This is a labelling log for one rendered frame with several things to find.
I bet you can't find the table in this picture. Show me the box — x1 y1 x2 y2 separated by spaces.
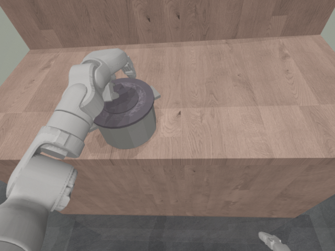
0 0 335 218

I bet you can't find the robot right hand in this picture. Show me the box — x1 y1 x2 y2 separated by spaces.
259 232 291 251

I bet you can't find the robot left hand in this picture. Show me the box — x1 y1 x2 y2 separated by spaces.
83 48 136 102

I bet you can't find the left robot forearm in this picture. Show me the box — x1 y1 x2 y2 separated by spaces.
6 58 111 198

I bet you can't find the knob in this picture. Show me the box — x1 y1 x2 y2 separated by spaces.
113 83 129 104

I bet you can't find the pot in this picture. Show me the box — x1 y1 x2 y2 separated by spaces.
89 85 161 149

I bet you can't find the lid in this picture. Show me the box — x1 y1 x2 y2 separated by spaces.
94 78 154 129

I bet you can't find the left robot upper arm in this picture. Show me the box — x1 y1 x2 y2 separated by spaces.
0 152 78 251

